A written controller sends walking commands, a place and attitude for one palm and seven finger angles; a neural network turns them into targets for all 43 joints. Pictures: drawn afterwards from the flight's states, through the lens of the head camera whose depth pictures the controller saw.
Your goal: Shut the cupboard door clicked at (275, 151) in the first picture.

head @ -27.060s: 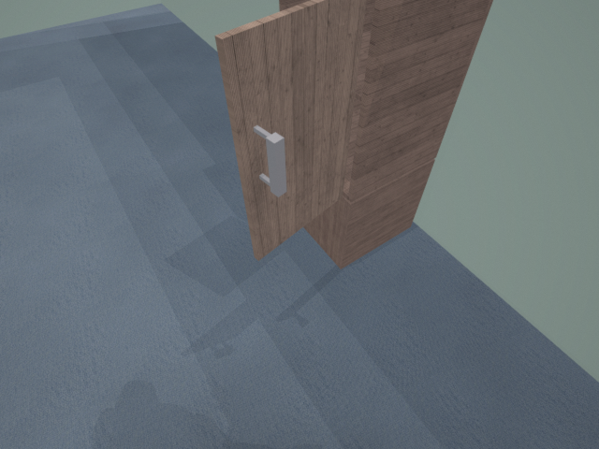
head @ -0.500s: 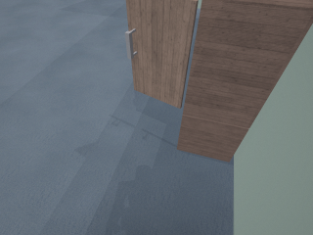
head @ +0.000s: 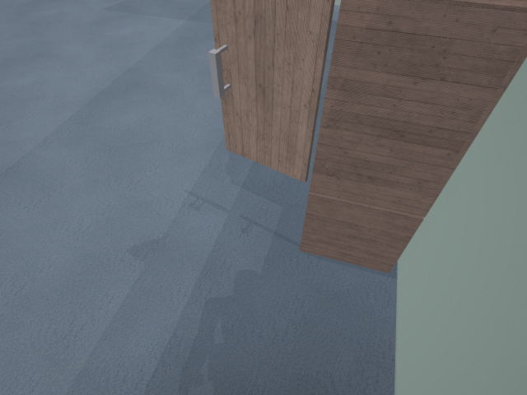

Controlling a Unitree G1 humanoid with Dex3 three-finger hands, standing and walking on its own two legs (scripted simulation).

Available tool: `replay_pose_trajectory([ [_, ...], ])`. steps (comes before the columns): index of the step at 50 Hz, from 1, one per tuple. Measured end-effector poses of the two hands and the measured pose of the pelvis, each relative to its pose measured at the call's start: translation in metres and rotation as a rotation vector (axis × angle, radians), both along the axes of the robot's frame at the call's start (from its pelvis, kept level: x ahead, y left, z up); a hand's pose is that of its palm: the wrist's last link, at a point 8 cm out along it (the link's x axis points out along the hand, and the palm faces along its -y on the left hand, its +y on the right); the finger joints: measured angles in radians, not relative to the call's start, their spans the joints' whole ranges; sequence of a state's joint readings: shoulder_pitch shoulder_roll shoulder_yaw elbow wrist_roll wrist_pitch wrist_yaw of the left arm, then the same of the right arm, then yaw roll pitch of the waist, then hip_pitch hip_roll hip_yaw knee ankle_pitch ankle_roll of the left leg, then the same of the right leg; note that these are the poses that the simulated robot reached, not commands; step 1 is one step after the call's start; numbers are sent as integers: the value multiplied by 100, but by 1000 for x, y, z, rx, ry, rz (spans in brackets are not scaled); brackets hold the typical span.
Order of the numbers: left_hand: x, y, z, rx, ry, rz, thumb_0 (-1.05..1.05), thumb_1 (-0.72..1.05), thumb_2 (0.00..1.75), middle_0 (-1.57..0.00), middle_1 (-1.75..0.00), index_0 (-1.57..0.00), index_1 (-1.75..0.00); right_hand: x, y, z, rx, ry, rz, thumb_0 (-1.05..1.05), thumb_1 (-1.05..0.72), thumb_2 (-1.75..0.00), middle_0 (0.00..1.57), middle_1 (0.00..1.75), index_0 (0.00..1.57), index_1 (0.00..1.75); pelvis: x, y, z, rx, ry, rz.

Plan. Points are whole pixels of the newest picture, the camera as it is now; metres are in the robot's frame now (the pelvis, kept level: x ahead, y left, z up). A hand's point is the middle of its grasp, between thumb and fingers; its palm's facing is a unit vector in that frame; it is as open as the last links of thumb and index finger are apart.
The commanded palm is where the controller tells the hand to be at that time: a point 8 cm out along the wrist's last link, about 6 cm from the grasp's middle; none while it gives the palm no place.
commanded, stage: look to check the result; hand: left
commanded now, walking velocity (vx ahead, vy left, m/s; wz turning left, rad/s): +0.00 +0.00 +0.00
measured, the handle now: (221, 71) +0.98 +0.18 +0.00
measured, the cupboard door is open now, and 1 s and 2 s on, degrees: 75 75 75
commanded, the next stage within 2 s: walk to a spot facing it in 0.26 s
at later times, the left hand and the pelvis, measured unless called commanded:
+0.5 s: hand out of the picture +0.02 +0.17 -0.18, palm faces +0.06 -0.97 -0.22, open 7.4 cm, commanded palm none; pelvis +0.01 -0.01 +0.00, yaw +1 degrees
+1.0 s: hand out of the picture +0.04 +0.26 -0.17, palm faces +0.32 -0.91 -0.27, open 7.4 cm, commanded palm none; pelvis +0.00 +0.02 +0.00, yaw +19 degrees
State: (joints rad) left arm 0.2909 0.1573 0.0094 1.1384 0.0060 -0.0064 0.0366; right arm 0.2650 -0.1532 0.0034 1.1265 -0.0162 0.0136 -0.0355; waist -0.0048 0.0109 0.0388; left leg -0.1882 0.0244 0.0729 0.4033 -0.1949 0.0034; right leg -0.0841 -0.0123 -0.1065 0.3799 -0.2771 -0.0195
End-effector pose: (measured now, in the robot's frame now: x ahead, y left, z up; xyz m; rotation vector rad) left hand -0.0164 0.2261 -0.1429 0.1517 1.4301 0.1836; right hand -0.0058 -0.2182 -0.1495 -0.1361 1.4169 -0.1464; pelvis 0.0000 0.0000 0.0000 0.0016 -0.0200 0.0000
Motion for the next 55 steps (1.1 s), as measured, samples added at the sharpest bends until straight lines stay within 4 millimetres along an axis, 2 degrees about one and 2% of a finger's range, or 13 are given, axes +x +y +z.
replay_pose_trajectory([
  [14, 15, -9, -1, -10, -20, -1, 1, 91, 90, -20, -30, -20, -30, 25, -17, 4, -29, -38, 19, 1, -91, -90, 20, 30, 20, 29, 9, -7, 0, 2, -2, 2],
  [24, 25, -7, 0, 11, -36, 6, 1, 91, 90, -20, -30, -20, -30, 29, -22, 1, -27, -34, 22, 1, -91, -90, 20, 30, 20, 29, 12, -12, -1, 5, 1, 15],
  [30, 22, -1, -9, 16, -72, 73, 1, 91, 90, -20, -30, -20, -30, 31, -19, -6, -28, 10, 65, 1, -91, -90, 20, 30, 20, 29, 10, -8, -10, -14, -8, 86],
  [34, 14, 9, -20, 8, -83, 125, 1, 90, 90, -20, -30, -20, -30, 48, -12, -4, -45, 14, 112, 1, -91, -90, 20, 30, 20, 29, 10, 1, -16, -17, -16, 145],
  [39, 6, 35, -37, 1, -82, 180, 1, 90, 90, -20, -30, -20, -30, 79, 2, -8, -75, -59, 195, 1, -91, -90, 20, 30, 20, 29, 6, 20, -30, -9, -7, 202],
  [42, 9, 49, -28, 22, -84, 191, 1, 91, 90, -20, -30, -20, -30, 90, 8, -2, -79, -84, 231, 1, -91, -90, 20, 30, 20, 29, 1, 26, -24, -14, 9, 226],
  [48, 30, 71, 4, 81, -200, 225, 1, 91, 90, -19, -30, -20, -30, 108, 14, 11, -72, -84, 322, 1, -91, -90, 21, 30, 20, 29, -1, 24, -6, -39, 48, 302],
  [52, 40, 72, 15, 116, -263, 252, 1, 91, 90, -19, -30, -19, -30, 124, 9, 14, -64, -93, 365, 1, -91, -90, 21, 30, 20, 29, 2, 13, -3, -43, 56, 354],
  [55, 44, 65, 21, 134, -294, 274, 1, 91, 90, -19, -30, -19, -30, 137, 1, 12, -57, -101, 396, 1, -91, -90, 21, 30, 20, 29, 4, 2, -3, -41, 56, 398],
])
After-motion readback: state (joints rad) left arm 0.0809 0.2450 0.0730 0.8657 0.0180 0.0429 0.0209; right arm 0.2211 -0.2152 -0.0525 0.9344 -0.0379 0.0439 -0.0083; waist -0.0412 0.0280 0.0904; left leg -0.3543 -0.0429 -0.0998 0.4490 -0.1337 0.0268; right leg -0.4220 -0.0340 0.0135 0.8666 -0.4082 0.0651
